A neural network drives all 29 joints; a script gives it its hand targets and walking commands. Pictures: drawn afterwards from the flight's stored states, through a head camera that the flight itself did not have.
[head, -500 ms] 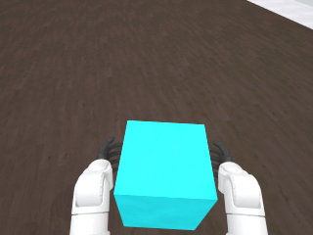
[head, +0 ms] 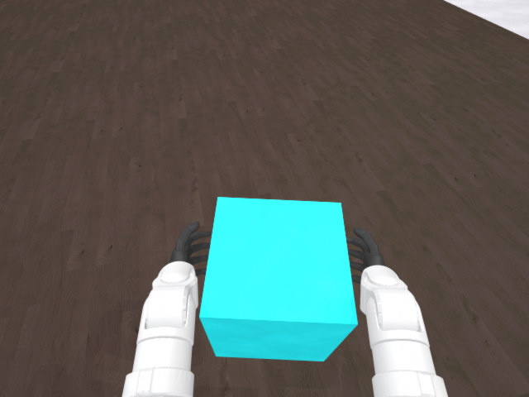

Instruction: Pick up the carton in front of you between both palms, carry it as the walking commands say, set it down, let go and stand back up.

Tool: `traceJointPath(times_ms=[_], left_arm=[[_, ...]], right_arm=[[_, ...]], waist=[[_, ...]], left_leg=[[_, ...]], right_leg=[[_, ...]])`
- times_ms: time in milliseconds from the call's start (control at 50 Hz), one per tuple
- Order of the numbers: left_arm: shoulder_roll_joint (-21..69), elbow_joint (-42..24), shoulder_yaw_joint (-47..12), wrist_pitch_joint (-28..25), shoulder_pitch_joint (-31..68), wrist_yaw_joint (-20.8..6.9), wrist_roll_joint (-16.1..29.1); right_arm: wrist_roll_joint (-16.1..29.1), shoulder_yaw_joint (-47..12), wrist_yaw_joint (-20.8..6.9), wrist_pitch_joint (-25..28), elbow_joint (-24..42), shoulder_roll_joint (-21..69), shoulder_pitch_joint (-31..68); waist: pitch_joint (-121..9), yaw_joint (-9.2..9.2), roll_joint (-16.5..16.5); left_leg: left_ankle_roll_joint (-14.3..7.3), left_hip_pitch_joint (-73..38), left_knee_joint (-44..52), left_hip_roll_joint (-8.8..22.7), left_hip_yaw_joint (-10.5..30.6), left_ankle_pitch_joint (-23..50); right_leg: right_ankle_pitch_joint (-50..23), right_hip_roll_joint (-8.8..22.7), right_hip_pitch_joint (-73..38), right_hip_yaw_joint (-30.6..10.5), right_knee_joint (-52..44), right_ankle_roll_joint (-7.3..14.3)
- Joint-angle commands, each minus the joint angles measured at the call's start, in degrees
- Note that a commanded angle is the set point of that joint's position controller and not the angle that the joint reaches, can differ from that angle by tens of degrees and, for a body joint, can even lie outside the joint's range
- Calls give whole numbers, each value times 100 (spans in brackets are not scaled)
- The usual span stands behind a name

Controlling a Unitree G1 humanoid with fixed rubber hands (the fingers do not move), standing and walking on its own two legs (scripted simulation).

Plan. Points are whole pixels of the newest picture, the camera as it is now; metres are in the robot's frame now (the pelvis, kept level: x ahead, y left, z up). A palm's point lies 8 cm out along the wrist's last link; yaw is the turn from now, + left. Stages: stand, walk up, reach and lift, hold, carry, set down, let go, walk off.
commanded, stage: carry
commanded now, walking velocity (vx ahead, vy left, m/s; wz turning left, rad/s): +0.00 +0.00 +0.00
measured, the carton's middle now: (274, 284) +0.32 +0.00 -0.06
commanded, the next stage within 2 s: hold in 0.82 s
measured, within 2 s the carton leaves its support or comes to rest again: neither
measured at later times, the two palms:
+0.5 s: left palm (187, 274) +0.28 +0.14 +0.04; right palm (381, 279) +0.28 -0.16 +0.04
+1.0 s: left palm (201, 277) +0.28 +0.12 +0.04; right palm (400, 294) +0.26 -0.18 +0.03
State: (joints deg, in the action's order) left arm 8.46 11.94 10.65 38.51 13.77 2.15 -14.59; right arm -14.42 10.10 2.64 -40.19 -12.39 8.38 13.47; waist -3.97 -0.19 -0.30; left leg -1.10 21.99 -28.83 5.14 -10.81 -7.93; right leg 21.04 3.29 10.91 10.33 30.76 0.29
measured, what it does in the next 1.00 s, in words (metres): stands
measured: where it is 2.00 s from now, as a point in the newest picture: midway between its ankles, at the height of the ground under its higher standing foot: outside the picture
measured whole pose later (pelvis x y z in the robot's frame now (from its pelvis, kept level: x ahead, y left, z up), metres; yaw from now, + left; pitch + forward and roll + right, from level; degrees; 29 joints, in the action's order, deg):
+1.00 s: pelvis -0.01 -0.01 +0.01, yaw -6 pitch -5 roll +0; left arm 7.8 7.9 9.1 40.2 9.9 1.5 -13.9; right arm -14.1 9.1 1.8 -38.6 -13.3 8.1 12.1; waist 2.9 -1.2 -1.3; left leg 1.9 10.1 -20.8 2.1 2.8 -5.7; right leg 16.5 -1.0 2.6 1.5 24.0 1.7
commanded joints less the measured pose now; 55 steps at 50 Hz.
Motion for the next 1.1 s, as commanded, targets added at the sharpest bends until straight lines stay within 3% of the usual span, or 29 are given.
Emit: traceJointPath(times_ms=[0,800,820,860,900,940,980,1080], left_arm=[[5462,-371,-3403,-25,2181,-1451,1587],[5302,-512,-3364,135,2208,-1458,1605],[5399,-539,-3215,114,1669,-1473,1580],[5243,-854,-3326,-13,1924,-1421,1504],[5105,-980,-3374,-51,2116,-1446,1554],[5093,-897,-3422,-89,2221,-1469,1534],[5046,-679,-3143,-108,2260,-1424,1341],[5373,698,-2118,-299,2945,-1396,756]], right_arm=[[1668,-3419,-1490,246,742,5326,2620],[1650,-3385,-1482,73,787,5222,2495],[1560,-3136,-1524,166,416,5332,2031],[1379,-3072,-1434,386,600,5163,2097],[1319,-2919,-1332,462,424,5096,1927],[1280,-2935,-1329,498,453,5088,2157],[1340,-3041,-1411,525,333,5101,2658],[1046,-2428,-1750,797,-909,5002,3831]], waist=[[-1598,6,60],[-1456,6,15],[-671,-69,-652],[-978,43,-396],[-861,155,-483],[-959,121,-245],[-785,-246,-194],[-280,-522,-162]], left_leg=[[-20,-1241,153,502,585,1193],[75,-1033,92,477,493,1013],[-66,-2758,204,-1112,1286,1684],[3,-3121,328,-1073,1378,1852],[97,-2885,422,-1113,1398,1905],[147,-2716,507,-1199,1372,1759],[139,-2595,609,-1240,1316,1342],[129,-2312,509,-1181,1227,35]], right_leg=[[-1163,595,106,-515,-548,58],[-1366,603,250,-518,-534,116],[-2867,-467,719,-1621,-1194,154],[-3058,-439,442,-1729,-1209,123],[-3081,-497,-121,-1671,-1263,112],[-3161,-564,-415,-1695,-1239,37],[-2395,-607,-356,-1614,-1316,-22],[-408,-674,519,-1520,-1280,69]])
